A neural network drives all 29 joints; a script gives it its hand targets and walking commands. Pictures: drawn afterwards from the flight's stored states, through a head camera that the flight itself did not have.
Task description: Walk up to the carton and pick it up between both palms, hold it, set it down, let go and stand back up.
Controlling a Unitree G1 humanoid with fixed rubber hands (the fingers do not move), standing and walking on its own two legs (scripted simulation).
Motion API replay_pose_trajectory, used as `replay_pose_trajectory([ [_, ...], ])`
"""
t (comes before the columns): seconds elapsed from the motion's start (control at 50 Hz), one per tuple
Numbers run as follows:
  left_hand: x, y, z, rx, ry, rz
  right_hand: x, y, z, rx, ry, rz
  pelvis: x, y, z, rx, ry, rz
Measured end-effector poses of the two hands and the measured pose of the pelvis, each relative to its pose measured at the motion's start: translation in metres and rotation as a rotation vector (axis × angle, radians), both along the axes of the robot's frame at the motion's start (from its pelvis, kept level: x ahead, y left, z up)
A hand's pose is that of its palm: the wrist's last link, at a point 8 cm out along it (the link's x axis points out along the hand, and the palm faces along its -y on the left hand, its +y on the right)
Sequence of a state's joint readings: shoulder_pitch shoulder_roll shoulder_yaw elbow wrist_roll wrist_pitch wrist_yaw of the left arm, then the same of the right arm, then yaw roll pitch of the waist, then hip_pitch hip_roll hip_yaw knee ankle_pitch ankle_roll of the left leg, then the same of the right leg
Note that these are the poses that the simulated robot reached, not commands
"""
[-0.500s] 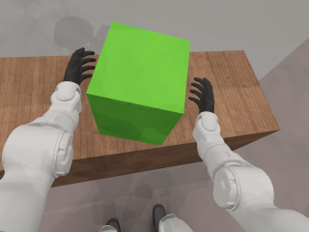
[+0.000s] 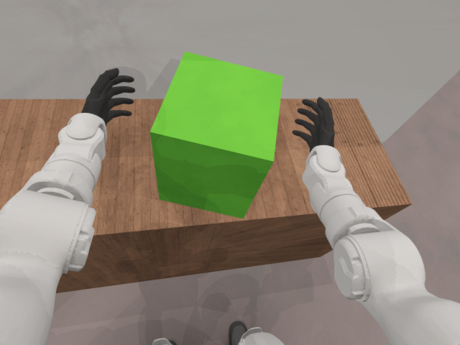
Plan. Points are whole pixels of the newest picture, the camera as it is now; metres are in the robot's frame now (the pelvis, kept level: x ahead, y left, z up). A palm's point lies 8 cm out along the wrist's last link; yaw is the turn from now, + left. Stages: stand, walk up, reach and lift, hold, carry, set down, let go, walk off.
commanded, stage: set down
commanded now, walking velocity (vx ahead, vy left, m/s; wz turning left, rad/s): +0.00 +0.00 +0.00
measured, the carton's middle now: (216, 142) +0.51 -0.04 -0.03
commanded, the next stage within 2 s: none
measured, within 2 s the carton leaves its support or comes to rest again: neither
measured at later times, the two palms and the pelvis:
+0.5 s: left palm (110, 131) +0.47 +0.15 +0.07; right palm (335, 161) +0.39 -0.23 +0.07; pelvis +0.00 -0.03 +0.00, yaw +0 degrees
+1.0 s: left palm (81, 162) +0.43 +0.20 +0.04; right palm (312, 187) +0.36 -0.19 +0.04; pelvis +0.02 +0.00 +0.02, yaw -1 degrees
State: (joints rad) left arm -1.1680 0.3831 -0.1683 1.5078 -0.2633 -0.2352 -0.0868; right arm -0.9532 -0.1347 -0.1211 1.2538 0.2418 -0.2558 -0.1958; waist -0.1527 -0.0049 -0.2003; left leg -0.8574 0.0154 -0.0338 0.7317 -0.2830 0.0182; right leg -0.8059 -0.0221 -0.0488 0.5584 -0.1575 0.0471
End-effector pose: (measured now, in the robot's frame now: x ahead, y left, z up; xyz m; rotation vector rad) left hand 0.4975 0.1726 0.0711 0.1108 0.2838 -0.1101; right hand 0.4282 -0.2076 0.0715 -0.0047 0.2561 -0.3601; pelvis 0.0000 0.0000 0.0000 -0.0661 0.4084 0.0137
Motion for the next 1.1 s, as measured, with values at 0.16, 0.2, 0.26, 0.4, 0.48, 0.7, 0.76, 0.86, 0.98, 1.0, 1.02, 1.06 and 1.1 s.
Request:
replay_pose_trajectory([
  [0.16, -0.009, -0.009, -0.008, -0.030, -0.017, 0.051, -0.022, -0.010, -0.009, 0.024, 0.006, -0.036, -0.008, -0.010, -0.008, 0.014, 0.018, -0.002],
  [0.2, -0.010, -0.017, -0.002, -0.050, -0.056, 0.018, -0.026, -0.012, -0.003, 0.004, -0.042, -0.031, -0.008, -0.013, -0.006, 0.016, 0.003, -0.010],
  [0.26, -0.017, -0.021, -0.003, -0.025, -0.002, 0.001, -0.034, -0.019, -0.009, 0.014, 0.012, -0.047, -0.009, -0.017, -0.003, 0.019, -0.036, -0.002],
  [0.4, -0.019, -0.024, -0.002, -0.027, 0.022, 0.047, -0.032, -0.032, -0.007, 0.046, 0.013, -0.053, -0.006, -0.026, -0.005, 0.038, -0.057, -0.009],
  [0.48, -0.028, -0.024, -0.001, -0.027, 0.014, 0.013, -0.033, -0.022, -0.001, 0.038, -0.054, -0.020, 0.000, -0.028, 0.003, 0.050, -0.118, -0.017],
  [0.7, -0.049, 0.002, -0.012, -0.044, 0.031, 0.045, -0.053, 0.007, -0.024, 0.093, -0.002, -0.041, 0.014, -0.021, 0.015, 0.038, -0.181, -0.015],
  [0.76, -0.056, 0.009, -0.014, -0.035, 0.016, 0.017, -0.061, 0.015, -0.023, 0.060, -0.036, -0.026, 0.017, -0.018, 0.018, 0.031, -0.216, -0.013],
  [0.86, -0.068, 0.022, -0.034, -0.032, 0.094, 0.042, -0.075, 0.020, -0.046, 0.057, 0.083, -0.047, 0.019, -0.010, 0.018, 0.018, -0.222, 0.003],
  [0.98, -0.068, 0.025, -0.032, -0.057, 0.022, 0.032, -0.069, 0.020, -0.035, 0.038, -0.027, -0.047, 0.019, -0.003, 0.016, 0.004, -0.215, -0.012],
  [1.0, -0.070, 0.026, -0.034, -0.056, 0.019, 0.027, -0.070, 0.021, -0.035, 0.032, -0.044, -0.041, 0.019, -0.002, 0.016, 0.002, -0.217, -0.013],
  [1.02, -0.073, 0.027, -0.036, -0.052, 0.024, 0.023, -0.072, 0.023, -0.036, 0.029, -0.049, -0.035, 0.019, -0.001, 0.016, 0.000, -0.221, -0.013],
  [1.06, -0.080, 0.028, -0.043, -0.045, 0.049, 0.020, -0.075, 0.026, -0.043, 0.031, -0.027, -0.027, 0.019, 0.001, 0.017, -0.003, -0.222, -0.011],
  [1.1, -0.085, 0.030, -0.049, -0.033, 0.077, 0.026, -0.078, 0.027, -0.053, 0.045, 0.021, -0.030, 0.017, 0.002, 0.017, -0.006, -0.217, -0.007],
])
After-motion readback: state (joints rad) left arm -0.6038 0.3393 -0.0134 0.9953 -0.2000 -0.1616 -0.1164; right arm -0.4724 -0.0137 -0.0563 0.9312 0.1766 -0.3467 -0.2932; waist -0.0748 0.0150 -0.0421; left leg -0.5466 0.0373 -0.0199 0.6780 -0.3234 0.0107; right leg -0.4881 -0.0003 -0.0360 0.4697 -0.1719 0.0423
